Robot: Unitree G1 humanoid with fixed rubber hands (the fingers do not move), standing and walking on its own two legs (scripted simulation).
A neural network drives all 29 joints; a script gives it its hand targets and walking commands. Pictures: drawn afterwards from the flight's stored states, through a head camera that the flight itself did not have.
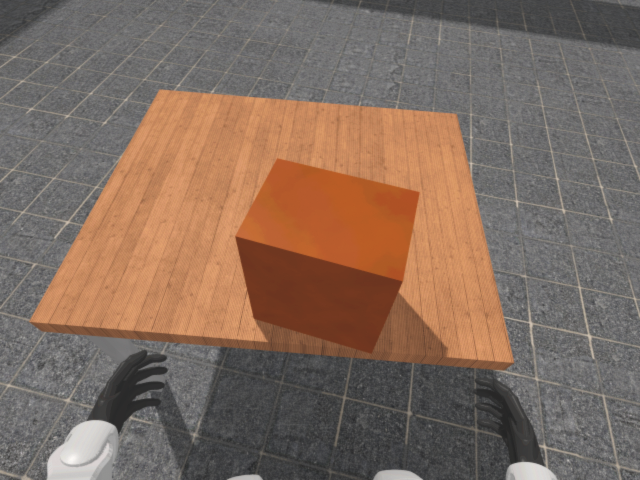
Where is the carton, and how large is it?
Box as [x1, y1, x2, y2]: [235, 158, 419, 353]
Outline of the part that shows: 277,158 235,236 253,317 256,319 371,353 402,281 419,192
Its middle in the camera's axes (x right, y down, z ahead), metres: +0.01 +0.04 +0.65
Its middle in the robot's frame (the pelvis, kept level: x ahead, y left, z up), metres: +0.44 -0.01 -0.08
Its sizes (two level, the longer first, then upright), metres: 0.227 0.162 0.259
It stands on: a table, 0.56 m high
